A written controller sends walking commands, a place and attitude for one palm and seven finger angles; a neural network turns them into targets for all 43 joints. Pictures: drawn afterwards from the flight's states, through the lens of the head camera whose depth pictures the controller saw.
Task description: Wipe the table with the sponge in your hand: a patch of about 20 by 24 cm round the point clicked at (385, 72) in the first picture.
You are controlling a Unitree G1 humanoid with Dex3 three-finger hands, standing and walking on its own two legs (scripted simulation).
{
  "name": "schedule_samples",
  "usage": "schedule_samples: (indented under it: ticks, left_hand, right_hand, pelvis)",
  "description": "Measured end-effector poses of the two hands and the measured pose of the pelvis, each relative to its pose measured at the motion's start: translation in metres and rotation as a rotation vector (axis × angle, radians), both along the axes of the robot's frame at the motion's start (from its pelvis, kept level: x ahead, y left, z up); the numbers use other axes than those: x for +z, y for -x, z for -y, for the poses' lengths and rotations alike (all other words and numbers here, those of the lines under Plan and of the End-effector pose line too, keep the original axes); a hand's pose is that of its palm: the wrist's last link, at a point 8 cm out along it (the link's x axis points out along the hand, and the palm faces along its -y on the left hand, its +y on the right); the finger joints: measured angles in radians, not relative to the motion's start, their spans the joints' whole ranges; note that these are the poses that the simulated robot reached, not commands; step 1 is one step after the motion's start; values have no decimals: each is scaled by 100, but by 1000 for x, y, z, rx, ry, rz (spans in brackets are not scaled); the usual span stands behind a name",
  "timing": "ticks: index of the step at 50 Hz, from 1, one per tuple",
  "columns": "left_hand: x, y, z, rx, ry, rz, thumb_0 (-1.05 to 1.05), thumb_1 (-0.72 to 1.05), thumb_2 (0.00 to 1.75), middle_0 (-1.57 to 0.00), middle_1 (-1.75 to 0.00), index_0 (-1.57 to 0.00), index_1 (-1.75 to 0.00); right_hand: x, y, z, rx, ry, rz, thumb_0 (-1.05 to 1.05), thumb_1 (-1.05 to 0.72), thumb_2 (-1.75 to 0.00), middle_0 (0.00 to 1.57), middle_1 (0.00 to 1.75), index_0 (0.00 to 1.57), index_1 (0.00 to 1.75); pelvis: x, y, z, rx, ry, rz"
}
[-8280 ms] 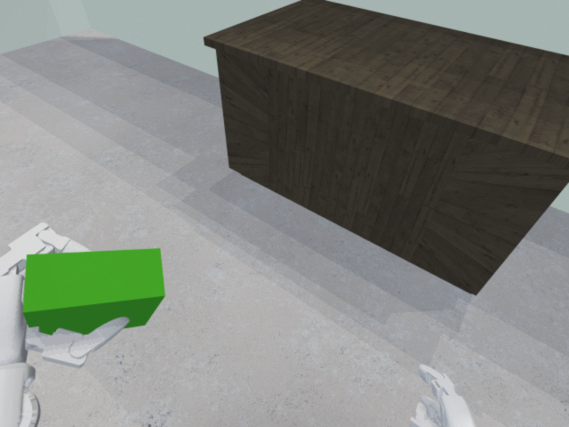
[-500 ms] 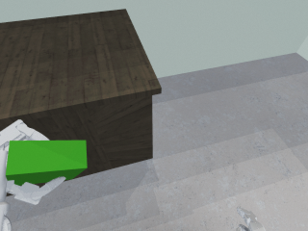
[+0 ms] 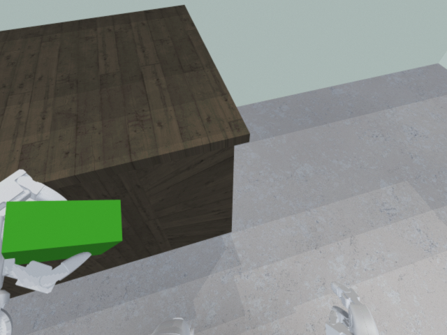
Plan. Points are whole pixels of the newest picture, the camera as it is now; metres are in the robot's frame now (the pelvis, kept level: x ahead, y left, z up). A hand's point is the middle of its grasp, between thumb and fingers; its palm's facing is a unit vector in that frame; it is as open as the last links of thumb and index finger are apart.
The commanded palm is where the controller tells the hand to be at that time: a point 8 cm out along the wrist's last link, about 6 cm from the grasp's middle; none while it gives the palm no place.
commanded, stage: take the last steps up to it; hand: left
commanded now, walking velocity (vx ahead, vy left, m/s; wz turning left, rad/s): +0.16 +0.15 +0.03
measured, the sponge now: (79, 232) +0.23 +0.20 +0.14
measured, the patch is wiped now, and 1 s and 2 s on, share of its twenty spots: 0.00 0.00 0.00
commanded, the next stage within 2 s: come to a stop and stand still in 0.06 s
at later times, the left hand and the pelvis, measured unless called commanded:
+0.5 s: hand (27, 196) +0.26 +0.27 +0.17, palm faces +0.32 -0.82 -0.48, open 9.8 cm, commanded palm +0.21 +0.32 +0.18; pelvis +0.04 +0.04 -0.01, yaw -2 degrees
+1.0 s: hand (10, 233) +0.21 +0.26 +0.17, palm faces +0.38 -0.82 -0.42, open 9.8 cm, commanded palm +0.17 +0.30 +0.18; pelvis +0.00 +0.03 +0.00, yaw -2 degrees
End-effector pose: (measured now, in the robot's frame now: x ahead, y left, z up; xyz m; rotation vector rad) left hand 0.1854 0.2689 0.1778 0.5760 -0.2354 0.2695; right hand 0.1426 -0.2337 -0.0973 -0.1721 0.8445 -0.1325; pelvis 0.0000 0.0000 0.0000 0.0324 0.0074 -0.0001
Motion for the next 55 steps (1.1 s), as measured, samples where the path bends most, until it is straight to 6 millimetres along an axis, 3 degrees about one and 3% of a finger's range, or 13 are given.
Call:
schedule_samples:
  ticks: [6, 12, 15, 20, 24, 29, 35, 40, 49, 55]
  left_hand:
    - [6, -13, -34, -18, -17, 60, 0, -46, 101, -79, -135, -77, -135]
    - [3, -34, -68, 9, 13, 91, 0, -46, 101, -79, -135, -77, -135]
    - [5, -40, -71, 19, 46, 94, 0, -46, 101, -79, -135, -77, -135]
    - [9, -43, -55, -16, 61, 73, 0, -46, 101, -79, -135, -77, -135]
    - [10, -42, -40, -22, 21, 39, 0, -46, 101, -79, -135, -77, -135]
    - [5, -38, -31, 13, 36, -4, 0, -46, 101, -79, -135, -77, -135]
    - [-7, -27, -25, 31, 86, -33, 0, -46, 101, -79, -135, -77, -135]
    - [-5, -12, -25, 11, 103, 27, 0, -46, 101, -79, -135, -77, -135]
    - [7, 11, -34, 38, 74, 75, 0, -46, 101, -79, -135, -77, -135]
    - [-5, 13, -30, 56, 99, 15, 0, -46, 101, -79, -135, -77, -135]
  right_hand:
    - [5, -17, -10, -23, 100, 20, 1, -90, -90, 20, 30, 20, 30]
    - [10, -34, -50, -47, 53, 64, 1, -90, -90, 20, 30, 20, 30]
    - [13, -40, -71, -11, 9, 75, 1, -90, -90, 20, 30, 20, 30]
    - [13, -47, -90, 37, -53, 101, 1, -90, -90, 20, 30, 20, 30]
    - [4, -50, -85, 45, -84, 109, 1, -90, -90, 21, 30, 20, 30]
    - [-2, -44, -59, 14, -78, 89, 1, -90, -90, 21, 30, 20, 30]
    - [6, -25, -25, -22, 12, 53, 1, -90, -90, 20, 30, 20, 30]
    - [14, -13, -11, -23, 88, 58, 1, -90, -90, 20, 30, 20, 30]
    - [18, 2, -24, -12, 52, 102, 1, -90, -90, 20, 30, 20, 30]
    - [6, 11, -38, 5, -15, 93, 1, -90, -90, 20, 30, 20, 30]
  pelvis:
    - [-9, -19, -36, -5, 15, 8]
    - [-8, -31, -56, -17, 21, 17]
    - [-4, -36, -58, -16, 31, 15]
    - [-3, -40, -54, -28, 26, 17]
    - [-6, -39, -45, -33, 27, 24]
    - [-6, -35, -35, -36, 27, 15]
    - [-1, -26, -28, -33, 3, 14]
    - [-5, -15, -29, -17, 28, 27]
    - [-2, 0, -30, -35, 19, 45]
    - [-2, 9, -29, -39, 23, 37]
